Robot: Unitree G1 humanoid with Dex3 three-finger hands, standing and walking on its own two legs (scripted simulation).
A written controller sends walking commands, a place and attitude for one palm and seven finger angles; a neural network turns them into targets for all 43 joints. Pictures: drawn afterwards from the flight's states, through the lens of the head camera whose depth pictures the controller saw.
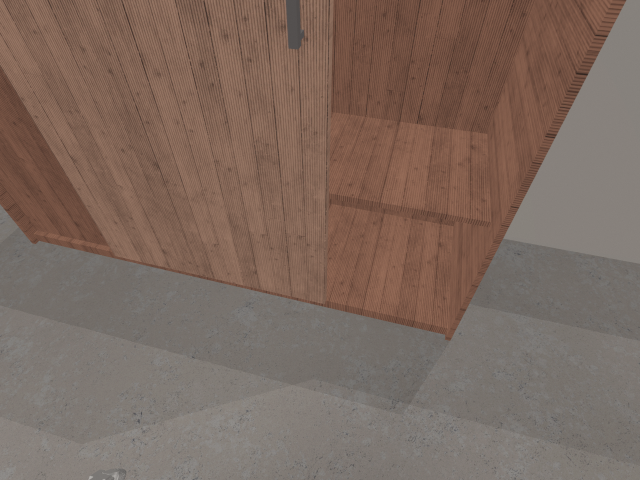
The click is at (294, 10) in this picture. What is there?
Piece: wardrobe's sliding door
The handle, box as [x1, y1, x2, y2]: [286, 0, 303, 49]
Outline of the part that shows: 286,0 288,47 297,49 300,45 300,40 303,36 303,30 299,28 299,0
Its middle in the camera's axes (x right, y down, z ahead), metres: -0.04 -0.43 +0.67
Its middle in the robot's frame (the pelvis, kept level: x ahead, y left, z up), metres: +0.81 +0.09 +0.28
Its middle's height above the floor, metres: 1.05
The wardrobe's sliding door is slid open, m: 0.44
